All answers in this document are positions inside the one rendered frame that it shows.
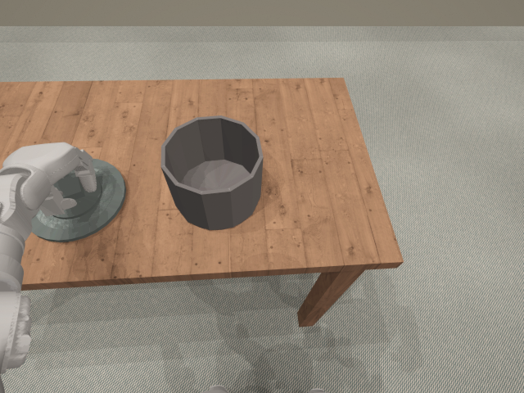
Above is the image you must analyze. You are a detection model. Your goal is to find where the table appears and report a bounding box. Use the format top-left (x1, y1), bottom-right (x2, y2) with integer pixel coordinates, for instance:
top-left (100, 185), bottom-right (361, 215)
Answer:
top-left (0, 78), bottom-right (404, 327)

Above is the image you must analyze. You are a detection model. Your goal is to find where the pot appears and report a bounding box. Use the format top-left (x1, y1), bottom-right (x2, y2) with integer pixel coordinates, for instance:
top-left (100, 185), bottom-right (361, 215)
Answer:
top-left (161, 115), bottom-right (264, 230)

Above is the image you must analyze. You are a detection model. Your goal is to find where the left robot upper arm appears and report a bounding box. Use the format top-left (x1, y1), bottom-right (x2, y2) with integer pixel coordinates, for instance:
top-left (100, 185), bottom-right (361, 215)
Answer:
top-left (0, 291), bottom-right (32, 393)

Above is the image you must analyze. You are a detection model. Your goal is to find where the knob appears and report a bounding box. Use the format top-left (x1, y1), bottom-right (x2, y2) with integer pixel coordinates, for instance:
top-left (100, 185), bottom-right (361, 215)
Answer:
top-left (53, 174), bottom-right (85, 200)

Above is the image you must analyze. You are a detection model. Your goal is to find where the lid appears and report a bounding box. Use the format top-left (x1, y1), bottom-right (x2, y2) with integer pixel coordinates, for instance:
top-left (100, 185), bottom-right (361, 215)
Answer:
top-left (31, 159), bottom-right (126, 242)

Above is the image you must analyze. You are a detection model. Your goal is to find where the robot left hand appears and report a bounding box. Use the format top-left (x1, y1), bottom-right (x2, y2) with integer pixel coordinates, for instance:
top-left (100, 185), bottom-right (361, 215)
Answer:
top-left (2, 142), bottom-right (97, 216)

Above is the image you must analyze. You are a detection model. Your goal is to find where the robot left forearm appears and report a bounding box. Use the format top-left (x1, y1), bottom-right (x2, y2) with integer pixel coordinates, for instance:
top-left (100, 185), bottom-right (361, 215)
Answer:
top-left (0, 163), bottom-right (51, 293)

